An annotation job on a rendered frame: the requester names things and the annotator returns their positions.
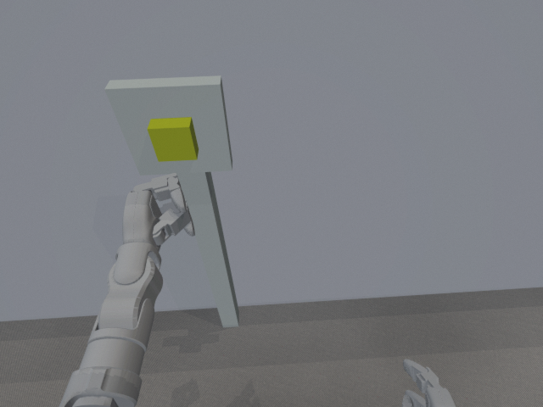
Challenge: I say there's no left robot hand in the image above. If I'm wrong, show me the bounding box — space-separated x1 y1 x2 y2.
122 173 195 252

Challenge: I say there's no button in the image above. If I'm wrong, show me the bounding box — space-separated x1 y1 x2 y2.
148 117 199 162

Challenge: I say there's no panel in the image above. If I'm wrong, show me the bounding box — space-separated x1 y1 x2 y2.
104 75 239 327

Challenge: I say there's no right robot hand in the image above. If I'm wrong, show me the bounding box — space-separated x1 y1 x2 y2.
402 359 457 407

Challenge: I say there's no robot left forearm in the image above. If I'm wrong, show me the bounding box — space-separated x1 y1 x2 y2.
59 242 163 407

